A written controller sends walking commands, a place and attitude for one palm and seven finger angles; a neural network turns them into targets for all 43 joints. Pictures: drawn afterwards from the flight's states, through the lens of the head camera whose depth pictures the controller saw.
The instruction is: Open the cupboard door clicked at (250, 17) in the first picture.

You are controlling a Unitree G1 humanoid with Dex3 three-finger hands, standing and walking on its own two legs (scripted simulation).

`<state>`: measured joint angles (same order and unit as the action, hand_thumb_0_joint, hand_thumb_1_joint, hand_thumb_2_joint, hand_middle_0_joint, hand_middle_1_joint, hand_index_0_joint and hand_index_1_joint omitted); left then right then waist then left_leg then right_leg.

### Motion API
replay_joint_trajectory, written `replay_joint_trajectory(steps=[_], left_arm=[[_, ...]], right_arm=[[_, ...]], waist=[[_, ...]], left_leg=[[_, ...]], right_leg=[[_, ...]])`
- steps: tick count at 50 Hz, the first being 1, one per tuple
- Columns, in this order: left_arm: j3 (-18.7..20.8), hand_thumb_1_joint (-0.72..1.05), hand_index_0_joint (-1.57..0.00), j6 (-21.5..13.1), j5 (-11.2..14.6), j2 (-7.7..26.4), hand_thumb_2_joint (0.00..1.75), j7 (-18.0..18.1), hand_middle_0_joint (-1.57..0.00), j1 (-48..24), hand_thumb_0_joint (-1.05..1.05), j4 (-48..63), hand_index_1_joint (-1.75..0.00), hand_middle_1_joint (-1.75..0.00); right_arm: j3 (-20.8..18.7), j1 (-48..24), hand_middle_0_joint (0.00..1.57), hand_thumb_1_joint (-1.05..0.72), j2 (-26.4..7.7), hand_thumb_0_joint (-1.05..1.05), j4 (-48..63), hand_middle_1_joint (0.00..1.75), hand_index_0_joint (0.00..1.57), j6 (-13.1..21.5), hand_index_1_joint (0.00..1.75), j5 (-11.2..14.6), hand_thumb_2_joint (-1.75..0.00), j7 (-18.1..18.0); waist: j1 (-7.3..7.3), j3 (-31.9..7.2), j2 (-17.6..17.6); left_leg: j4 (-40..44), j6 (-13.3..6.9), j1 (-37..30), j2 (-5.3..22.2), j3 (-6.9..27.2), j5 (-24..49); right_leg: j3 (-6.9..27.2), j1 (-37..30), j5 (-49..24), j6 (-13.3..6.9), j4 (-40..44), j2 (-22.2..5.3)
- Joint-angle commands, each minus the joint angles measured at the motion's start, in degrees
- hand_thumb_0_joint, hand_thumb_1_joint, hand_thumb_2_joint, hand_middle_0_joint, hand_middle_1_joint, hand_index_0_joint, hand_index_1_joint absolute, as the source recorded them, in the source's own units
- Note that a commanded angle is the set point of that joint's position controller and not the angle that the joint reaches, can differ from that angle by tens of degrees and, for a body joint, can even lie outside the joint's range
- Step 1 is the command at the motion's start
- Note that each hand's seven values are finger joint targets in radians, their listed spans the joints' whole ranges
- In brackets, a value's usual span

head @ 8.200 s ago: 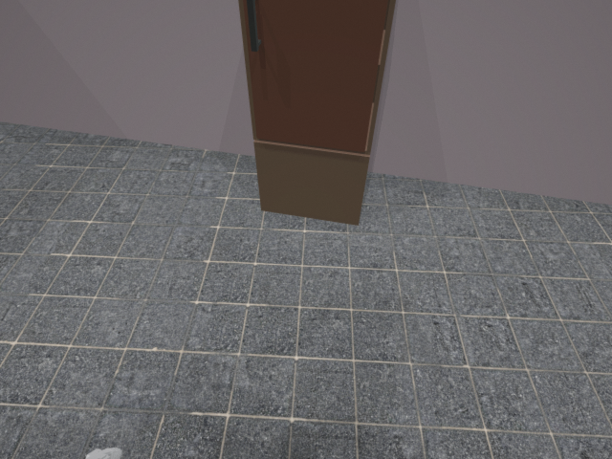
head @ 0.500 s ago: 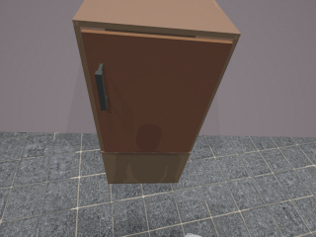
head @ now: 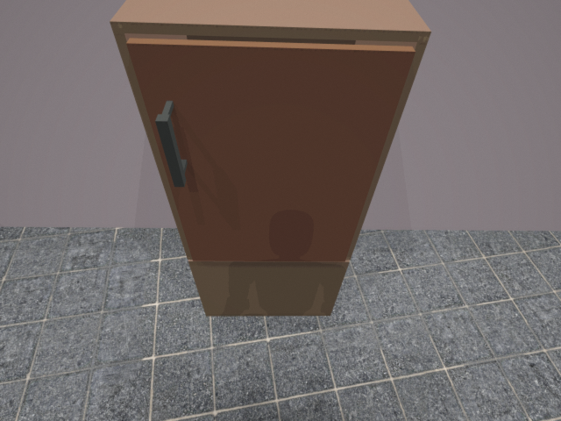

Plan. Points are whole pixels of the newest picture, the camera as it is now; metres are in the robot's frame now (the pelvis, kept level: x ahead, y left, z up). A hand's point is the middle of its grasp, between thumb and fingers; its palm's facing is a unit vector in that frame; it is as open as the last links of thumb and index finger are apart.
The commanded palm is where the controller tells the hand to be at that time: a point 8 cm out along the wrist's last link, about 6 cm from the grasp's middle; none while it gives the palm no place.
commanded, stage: come to a stop and stand still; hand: left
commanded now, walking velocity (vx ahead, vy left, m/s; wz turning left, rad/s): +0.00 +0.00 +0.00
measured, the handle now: (174, 146) +0.53 +0.22 +0.09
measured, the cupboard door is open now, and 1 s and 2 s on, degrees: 0 0 0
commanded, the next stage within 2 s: look again from close up in 0.34 s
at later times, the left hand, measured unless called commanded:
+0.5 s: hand out of the picture -0.02 +0.16 -0.16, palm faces +0.03 -0.97 -0.22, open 7.4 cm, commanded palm none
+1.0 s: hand out of the picture +0.05 +0.14 -0.16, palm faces +0.01 -0.98 -0.22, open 7.3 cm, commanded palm none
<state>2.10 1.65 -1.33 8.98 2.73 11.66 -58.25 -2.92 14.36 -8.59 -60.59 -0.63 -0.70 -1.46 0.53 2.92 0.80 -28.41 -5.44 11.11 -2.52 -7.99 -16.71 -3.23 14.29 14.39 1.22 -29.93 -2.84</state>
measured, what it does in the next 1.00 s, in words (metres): shifts its weight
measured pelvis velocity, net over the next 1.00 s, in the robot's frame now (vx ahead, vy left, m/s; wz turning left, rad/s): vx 0.02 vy -0.05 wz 0.01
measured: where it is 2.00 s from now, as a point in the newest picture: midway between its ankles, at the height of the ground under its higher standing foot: outside the picture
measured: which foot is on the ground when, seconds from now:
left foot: down 0.00-1.00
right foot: down 0.00-1.00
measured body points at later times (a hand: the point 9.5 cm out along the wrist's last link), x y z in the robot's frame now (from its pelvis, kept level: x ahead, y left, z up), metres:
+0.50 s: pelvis +0.01 -0.02 +0.00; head +0.01 -0.03 +0.45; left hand -0.02 +0.21 -0.15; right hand +0.05 -0.25 -0.16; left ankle -0.01 +0.05 -0.73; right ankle +0.02 -0.13 -0.73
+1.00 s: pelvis +0.02 -0.05 +0.01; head +0.03 -0.05 +0.46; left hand +0.05 +0.19 -0.15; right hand +0.02 -0.27 -0.16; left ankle -0.01 +0.05 -0.73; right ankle +0.02 -0.13 -0.73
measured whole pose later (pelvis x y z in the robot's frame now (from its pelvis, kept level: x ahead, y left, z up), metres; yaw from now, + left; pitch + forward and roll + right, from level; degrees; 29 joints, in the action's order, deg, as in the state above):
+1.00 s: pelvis +0.02 -0.05 +0.01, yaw +1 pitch -1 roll +0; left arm -0.6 -1.4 -0.7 10.0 1.7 13.3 -63.3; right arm 0.9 15.9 -9.0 -65.9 1.7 -0.5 -1.3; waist 0.5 1.8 -0.1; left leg -22.6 -1.3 6.4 0.1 -6.1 -15.0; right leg -5.1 9.5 14.0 -2.4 -24.6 0.2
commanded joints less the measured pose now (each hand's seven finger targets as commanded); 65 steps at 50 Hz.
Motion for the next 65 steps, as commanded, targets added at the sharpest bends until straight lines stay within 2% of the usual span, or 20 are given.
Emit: replay_joint_trajectory(steps=[1,6,7,8,9,10,15,31,51,52,53,54,55,56,57,58,59,60,62,65], left_arm=[[-0.18,0.9,-0.2,-0.65,-0.06,3.14,0.9,-0.02,-0.2,4.5,0.0,1.4,-0.3,-0.3],[-0.83,0.9,-0.2,-1.42,-0.06,3.52,0.9,-0.27,-0.2,6.51,0.0,-0.68,-0.3,-0.3],[-1.64,0.9,-0.2,-2.46,-0.36,5.82,0.9,1.96,-0.2,10.49,0.0,-2.42,-0.3,-0.3],[-1.47,0.9,-0.2,-2.89,0.26,7.3,0.9,1.36,-0.2,8.42,0.0,-0.15,-0.3,-0.3],[-1.53,0.9,-0.2,-2.81,0.19,7.13,0.9,0.72,-0.2,7.75,0.0,0.67,-0.3,-0.3],[-1.65,0.9,-0.2,-2.88,0.0,6.88,0.9,0.21,-0.2,7.53,0.0,0.91,-0.3,-0.3],[-2.57,0.9,-0.2,-3.32,0.17,5.46,0.9,-0.68,-0.2,7.99,0.0,-0.6,-0.3,-0.3],[-2.11,0.9,-0.2,-4.03,0.66,7.04,0.9,-0.57,-0.2,6.73,0.0,-2.67,-0.3,-0.3],[-1.89,0.9,-0.2,-3.73,0.84,6.38,0.9,-0.57,-0.2,5.23,0.0,-3.44,-0.3,-0.3],[-1.85,0.9,-0.2,-4.11,0.37,6.7,0.9,1.76,-0.2,10.41,0.0,-5.79,-0.3,-0.3],[9.54,0.88,-0.2,-16.67,11.49,22.89,0.89,1.1,-0.2,-32.63,0.0,80.98,-0.32,-0.32],[7.41,0.85,-0.2,-14.51,6.87,19.06,0.88,3.08,-0.2,-6.43,0.0,68.16,-0.33,-0.33],[0.46,0.83,-0.21,-7.57,9.88,4.61,0.87,4.25,-0.21,9.02,0.0,60.09,-0.34,-0.34],[-0.64,0.81,-0.21,-7.31,10.7,0.31,0.86,2.93,-0.21,7.99,0.0,55.35,-0.36,-0.36],[1.89,0.78,-0.21,-10.59,11.76,3.49,0.85,1.59,-0.21,2.22,0.0,57.82,-0.37,-0.37],[6.23,0.76,-0.21,-14.33,11.77,6.61,0.84,-0.09,-0.21,4.3,0.0,55.49,-0.39,-0.39],[7.35,0.74,-0.21,-18.13,12.72,4.63,0.83,-2.52,-0.21,12.18,0.0,50.77,-0.4,-0.4],[9.11,0.71,-0.21,-21.98,13.06,4.79,0.82,-5.3,-0.21,18.11,0.0,47.45,-0.42,-0.42],[8.3,0.67,-0.22,-31.02,15.39,1.39,0.8,-12.34,-0.22,21.08,0.0,45.63,-0.45,-0.45],[13.61,0.6,-0.22,-41.19,17.92,7.22,0.77,-23.04,-0.22,20.88,0.0,45.8,-0.5,-0.5]], right_arm=[[0.0,2.41,0.2,-0.9,-5.55,0.0,2.11,0.3,0.2,0.88,0.3,-0.23,-0.9,-0.14],[0.54,2.26,0.2,-0.9,-5.69,0.0,1.29,0.3,0.2,1.02,0.3,-0.04,-0.9,0.04],[1.33,-1.37,0.2,-0.9,-8.91,0.0,5.87,0.3,0.2,2.09,0.3,0.72,-0.9,0.24],[1.77,1.37,0.2,-0.9,-7.12,0.0,6.28,0.3,0.2,1.93,0.3,-0.04,-0.9,0.55],[1.89,2.27,0.2,-0.9,-7.36,0.0,6.74,0.3,0.2,1.99,0.3,-0.32,-0.9,0.71],[1.97,2.72,0.2,-0.9,-7.15,0.0,7.05,0.3,0.2,2.3,0.3,-0.65,-0.9,0.9],[2.24,3.23,0.2,-0.9,-7.88,0.0,7.05,0.3,0.2,2.45,0.3,-0.05,-0.9,0.45],[2.99,3.47,0.2,-0.9,-7.69,0.0,-0.26,0.3,0.2,3.44,0.3,0.08,-0.9,0.06],[3.11,4.55,0.2,-0.9,-5.53,0.0,-3.86,0.3,0.2,2.94,0.3,-0.04,-0.9,-0.4],[2.66,-0.52,0.2,-0.9,-7.24,0.0,0.03,0.3,0.2,2.9,0.3,0.68,-0.9,0.08],[0.79,-0.48,0.2,-0.9,-17.1,0.0,21.13,0.3,0.2,11.41,0.3,3.42,-0.9,-2.16],[2.08,-4.45,0.2,-0.9,-12.63,0.0,19.39,0.3,0.2,16.23,0.3,2.32,-0.9,-3.96],[1.42,-4.88,0.2,-0.9,-9.74,0.0,19.32,0.3,0.2,17.59,0.3,3.4,-0.9,-3.72],[1.41,-2.65,0.2,-0.9,-10.86,0.0,17.64,0.3,0.2,17.53,0.3,3.25,-0.9,-3.49],[0.34,-3.74,0.2,-0.9,-13.03,0.0,21.39,0.3,0.2,18.37,0.3,2.72,-0.9,-2.89],[-0.85,-2.98,0.2,-0.9,-13.93,0.0,22.42,0.3,0.2,18.73,0.3,1.6,-0.9,-2.57],[-1.3,-3.67,0.2,-0.9,-13.31,0.0,24.16,0.3,0.2,19.0,0.3,1.04,-0.9,-2.23],[-1.53,-4.81,0.2,-0.9,-13.13,0.0,26.3,0.3,0.2,19.25,0.3,1.23,-0.9,-1.34],[-1.86,-6.51,0.2,-0.9,-12.57,0.0,29.57,0.3,0.2,19.37,0.3,1.0,-0.9,0.2],[-2.86,-6.68,0.2,-0.9,-13.45,0.0,33.82,0.3,0.2,19.44,0.3,1.57,-0.9,2.0]], waist=[[-1.25,0.83,-3.4],[-0.76,0.98,-1.08],[-1.88,-0.52,-1.26],[-0.56,-4.67,-3.83],[-0.04,-3.16,-5.02],[-0.22,-2.97,-10.55],[-0.01,1.82,1.41],[-0.64,-0.68,0.49],[-0.74,-0.08,-0.88],[-2.48,2.63,0.24],[3.31,-26.98,-10.84],[-1.95,-27.25,-17.59],[-0.23,-16.34,-13.18],[1.9,-6.79,-2.97],[2.98,-1.11,1.4],[2.59,-3.96,6.63],[0.5,-4.74,10.5],[-2.15,-5.23,7.2],[-3.61,-7.61,10.95],[-4.66,-13.65,4.84]], left_leg=[[13.5,1.99,2.5,11.99,13.31,7.18],[14.47,2.86,0.69,10.61,12.17,2.74],[3.11,3.69,1.23,11.63,9.55,20.27],[5.47,4.29,1.62,8.87,10.46,6.74],[7.66,3.9,3.53,9.26,11.78,-0.31],[9.58,3.53,4.78,9.77,13.07,0.84],[10.97,1.83,4.94,9.16,12.82,1.51],[10.06,2.44,-0.25,8.82,9.69,10.32],[10.05,3.52,-1.5,9.39,8.51,11.26],[-1.18,5.04,3.12,10.11,6.01,12.09],[5.31,3.98,-10.56,2.03,8.49,19.33],[5.41,4.17,-12.46,3.69,7.15,27.06],[5.86,6.75,-6.65,4.51,8.68,25.49],[4.28,5.58,-1.51,4.72,8.75,19.78],[1.6,4.52,3.39,3.79,10.09,13.59],[-1.43,4.15,6.31,3.11,9.39,9.57],[-4.54,4.17,10.58,2.74,8.83,7.13],[-7.2,4.79,14.13,1.87,8.16,6.26],[-14.24,5.49,22.81,1.08,7.12,3.6],[-22.99,5.94,31.2,0.09,6.43,1.89]], right_leg=[[3.34,-1.73,-3.57,-1.55,3.62,-2.69],[4.59,-2.01,-5.8,-1.73,7.55,-3.68],[4.71,-1.74,-13.55,-2.05,4.35,-5.08],[5.79,-2.84,-0.81,-3.84,4.35,-5.53],[5.07,-0.2,4.31,-4.42,3.46,-4.32],[2.91,-0.6,2.23,-4.22,1.39,-2.95],[4.09,-0.1,-1.22,-3.86,4.77,-2.99],[5.98,-4.57,-9.77,-4.03,7.52,-4.61],[6.01,-6.02,-13.18,-4.37,9.03,-4.52],[8.01,-3.63,-32.4,-1.96,7.81,-7.69],[6.01,-10.23,-25.82,-3.7,4.47,-1.06],[4.94,-9.5,-15.4,-5.16,2.03,1.43],[0.76,-2.52,-6.7,-4.28,1.92,2.14],[-1.38,3.22,-5.99,-3.07,2.35,2.47],[-1.86,7.55,-4.63,-2.55,2.56,2.35],[-1.99,10.2,-1.42,-2.25,1.63,2.34],[-2.02,12.21,0.94,-2.11,-0.94,2.45],[-1.23,12.47,1.22,-2.67,-4.01,2.02],[0.06,16.31,1.47,-2.77,-11.38,2.13],[6.11,16.31,-1.1,-3.27,-18.05,0.2]])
